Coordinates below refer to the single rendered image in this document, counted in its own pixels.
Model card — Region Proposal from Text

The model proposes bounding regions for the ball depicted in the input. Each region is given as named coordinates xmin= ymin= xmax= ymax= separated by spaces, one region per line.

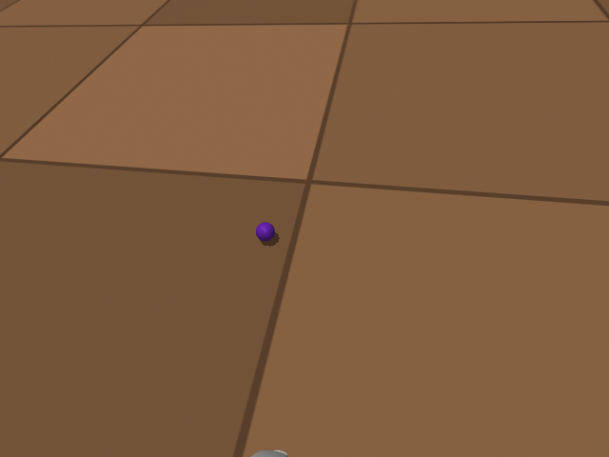
xmin=256 ymin=222 xmax=275 ymax=241

